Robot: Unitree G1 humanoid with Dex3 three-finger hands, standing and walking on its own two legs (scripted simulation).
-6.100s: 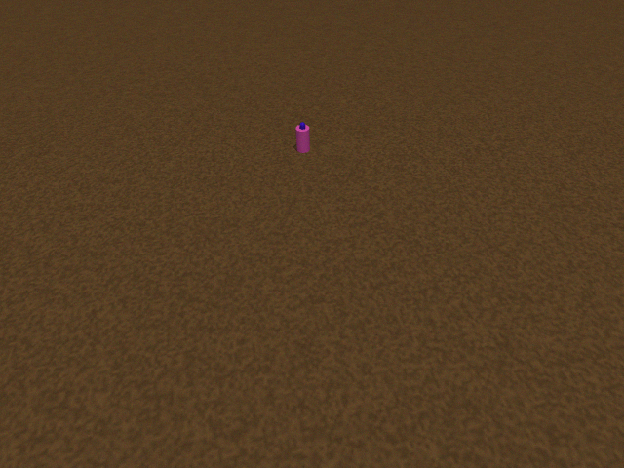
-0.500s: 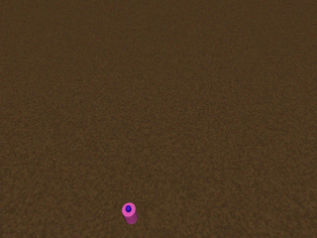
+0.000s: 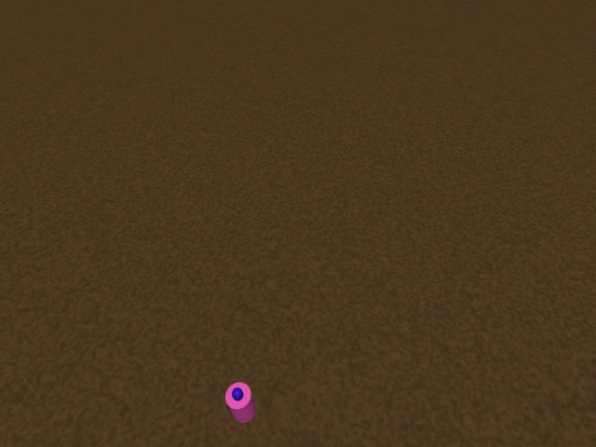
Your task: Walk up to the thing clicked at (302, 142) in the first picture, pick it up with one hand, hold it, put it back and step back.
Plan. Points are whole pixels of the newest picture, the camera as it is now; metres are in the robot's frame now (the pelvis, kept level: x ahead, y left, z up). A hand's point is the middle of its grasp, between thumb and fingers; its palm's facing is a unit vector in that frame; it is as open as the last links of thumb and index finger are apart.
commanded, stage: stand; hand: left
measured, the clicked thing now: (240, 401) +0.41 +0.22 -0.70
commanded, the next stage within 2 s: none
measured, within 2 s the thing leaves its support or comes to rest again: neither
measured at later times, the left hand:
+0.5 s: hand out of the picture +0.09 +0.25 -0.15, palm faces -0.01 -0.94 -0.34, open 7.3 cm
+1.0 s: hand out of the picture +0.08 +0.24 -0.15, palm faces -0.02 -0.94 -0.35, open 7.3 cm
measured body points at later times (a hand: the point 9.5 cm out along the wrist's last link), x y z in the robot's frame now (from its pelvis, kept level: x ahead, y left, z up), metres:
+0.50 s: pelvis +0.01 -0.01 +0.00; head +0.01 -0.01 +0.45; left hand +0.09 +0.30 -0.13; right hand +0.09 -0.31 -0.13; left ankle +0.02 +0.13 -0.75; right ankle +0.00 -0.14 -0.75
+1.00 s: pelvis +0.01 -0.01 +0.00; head +0.01 -0.01 +0.45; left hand +0.09 +0.29 -0.13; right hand +0.08 -0.31 -0.13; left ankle +0.02 +0.13 -0.75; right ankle +0.00 -0.14 -0.75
